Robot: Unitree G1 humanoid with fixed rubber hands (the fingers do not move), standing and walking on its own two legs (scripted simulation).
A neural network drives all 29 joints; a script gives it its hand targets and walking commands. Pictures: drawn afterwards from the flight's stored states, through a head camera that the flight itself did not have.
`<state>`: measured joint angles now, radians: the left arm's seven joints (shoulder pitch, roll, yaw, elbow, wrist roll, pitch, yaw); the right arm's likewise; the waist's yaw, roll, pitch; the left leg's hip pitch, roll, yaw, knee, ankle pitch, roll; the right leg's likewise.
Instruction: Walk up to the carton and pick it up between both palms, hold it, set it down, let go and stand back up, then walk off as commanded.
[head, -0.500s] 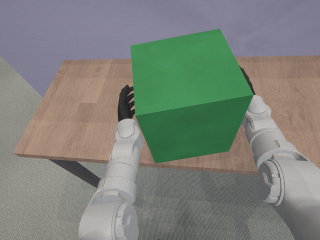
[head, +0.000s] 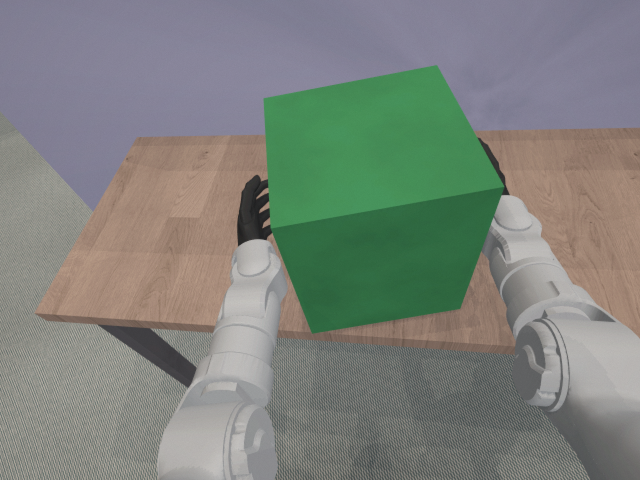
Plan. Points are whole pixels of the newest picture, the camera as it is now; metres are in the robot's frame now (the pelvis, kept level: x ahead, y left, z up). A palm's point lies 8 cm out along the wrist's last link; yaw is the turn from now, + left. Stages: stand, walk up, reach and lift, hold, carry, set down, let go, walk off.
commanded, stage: reach and lift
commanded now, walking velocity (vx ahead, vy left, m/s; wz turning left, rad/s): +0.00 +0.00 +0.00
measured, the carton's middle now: (368, 211) +0.43 +0.04 +0.07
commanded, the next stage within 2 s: none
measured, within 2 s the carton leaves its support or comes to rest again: neither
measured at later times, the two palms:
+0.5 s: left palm (249, 237) +0.36 +0.18 +0.09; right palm (492, 196) +0.46 -0.10 +0.09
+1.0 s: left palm (239, 237) +0.34 +0.18 +0.12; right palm (506, 197) +0.42 -0.11 +0.12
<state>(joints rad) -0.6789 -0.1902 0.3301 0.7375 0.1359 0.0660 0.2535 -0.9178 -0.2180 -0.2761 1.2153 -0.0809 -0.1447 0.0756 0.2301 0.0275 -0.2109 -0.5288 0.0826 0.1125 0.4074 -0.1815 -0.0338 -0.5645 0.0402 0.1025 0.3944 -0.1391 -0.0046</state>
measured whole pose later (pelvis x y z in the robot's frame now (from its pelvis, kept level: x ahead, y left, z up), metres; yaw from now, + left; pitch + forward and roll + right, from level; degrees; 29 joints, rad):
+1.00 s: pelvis -0.03 +0.00 +0.00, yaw +0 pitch +15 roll +0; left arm -0.71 -0.16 0.33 0.65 0.13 0.31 0.24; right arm -0.92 -0.22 -0.14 1.12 0.11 0.08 -0.01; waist 0.19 0.01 -0.27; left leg -0.52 0.08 0.11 0.41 -0.14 -0.03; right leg -0.54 0.04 0.10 0.36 -0.08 0.01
